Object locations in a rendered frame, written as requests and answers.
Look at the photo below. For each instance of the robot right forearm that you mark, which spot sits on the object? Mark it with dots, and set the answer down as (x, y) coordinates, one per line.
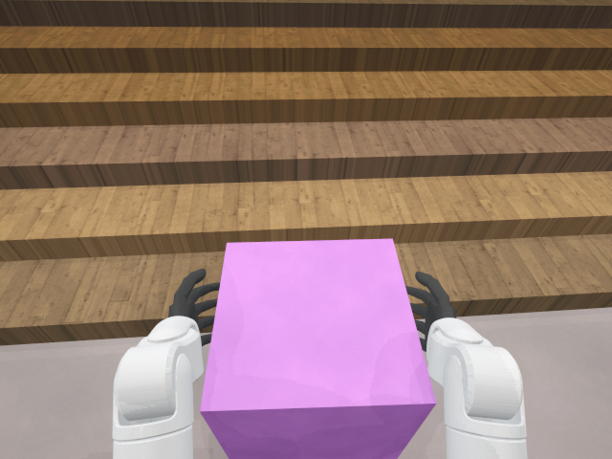
(483, 393)

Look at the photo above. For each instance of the right robot hand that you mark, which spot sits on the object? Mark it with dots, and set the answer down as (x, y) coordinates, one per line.
(437, 301)

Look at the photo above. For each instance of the left robot hand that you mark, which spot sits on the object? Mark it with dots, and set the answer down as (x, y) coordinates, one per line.
(185, 298)

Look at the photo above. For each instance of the carton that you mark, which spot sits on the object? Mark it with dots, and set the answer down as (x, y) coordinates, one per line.
(314, 353)

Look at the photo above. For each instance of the robot left forearm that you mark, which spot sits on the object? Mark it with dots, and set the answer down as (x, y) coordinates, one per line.
(153, 393)

